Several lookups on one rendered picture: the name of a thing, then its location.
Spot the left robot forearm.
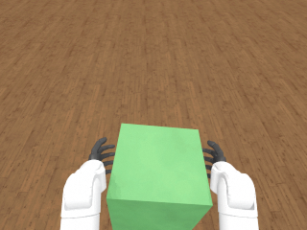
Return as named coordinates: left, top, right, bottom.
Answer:
left=60, top=159, right=106, bottom=230

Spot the carton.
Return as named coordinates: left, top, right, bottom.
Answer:
left=106, top=123, right=213, bottom=230

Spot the robot left hand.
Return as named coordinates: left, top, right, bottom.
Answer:
left=87, top=137, right=116, bottom=174

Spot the right robot forearm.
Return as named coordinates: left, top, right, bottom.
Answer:
left=210, top=161, right=259, bottom=230

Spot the robot right hand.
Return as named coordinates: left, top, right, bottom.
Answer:
left=202, top=140, right=226, bottom=178

